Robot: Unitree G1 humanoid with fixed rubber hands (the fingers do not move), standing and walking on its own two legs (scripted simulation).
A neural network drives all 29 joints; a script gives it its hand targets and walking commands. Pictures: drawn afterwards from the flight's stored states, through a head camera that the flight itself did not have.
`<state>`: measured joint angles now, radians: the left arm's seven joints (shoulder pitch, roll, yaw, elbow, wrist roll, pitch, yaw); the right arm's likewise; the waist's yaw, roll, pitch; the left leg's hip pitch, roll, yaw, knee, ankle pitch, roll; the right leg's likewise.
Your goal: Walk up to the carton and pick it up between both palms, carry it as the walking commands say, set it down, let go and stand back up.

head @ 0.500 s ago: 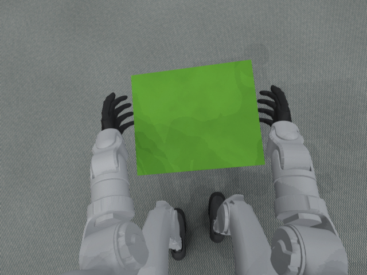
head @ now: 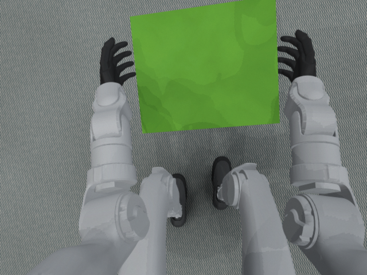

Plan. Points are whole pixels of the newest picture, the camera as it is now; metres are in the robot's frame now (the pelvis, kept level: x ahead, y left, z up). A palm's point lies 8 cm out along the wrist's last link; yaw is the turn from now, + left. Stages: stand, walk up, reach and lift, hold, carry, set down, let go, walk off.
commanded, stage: set down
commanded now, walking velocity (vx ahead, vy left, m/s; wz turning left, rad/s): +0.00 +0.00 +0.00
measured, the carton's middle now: (204, 75) +0.51 -0.01 -0.21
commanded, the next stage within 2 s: none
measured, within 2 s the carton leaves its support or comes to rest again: rests again in 1.66 s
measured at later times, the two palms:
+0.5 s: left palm (120, 89) +0.47 +0.19 -0.19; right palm (275, 69) +0.51 -0.17 -0.19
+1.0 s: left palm (131, 81) +0.51 +0.19 -0.28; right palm (264, 68) +0.54 -0.17 -0.28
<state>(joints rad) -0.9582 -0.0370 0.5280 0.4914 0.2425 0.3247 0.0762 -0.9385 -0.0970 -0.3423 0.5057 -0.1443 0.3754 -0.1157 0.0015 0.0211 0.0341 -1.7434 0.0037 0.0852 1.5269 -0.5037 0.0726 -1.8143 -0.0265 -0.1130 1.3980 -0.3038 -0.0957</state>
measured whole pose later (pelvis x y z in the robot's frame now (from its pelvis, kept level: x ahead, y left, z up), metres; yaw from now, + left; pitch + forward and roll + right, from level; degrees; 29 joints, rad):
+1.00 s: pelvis -0.02 -0.01 -0.12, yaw +4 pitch +31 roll +1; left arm -1.38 0.20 0.31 0.65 -0.02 0.33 0.26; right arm -1.42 -0.33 -0.28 0.74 0.01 0.33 -0.16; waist 0.00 0.02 0.52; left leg -1.93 -0.04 0.09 2.01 -0.62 0.06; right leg -2.02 -0.03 -0.09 1.90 -0.43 -0.10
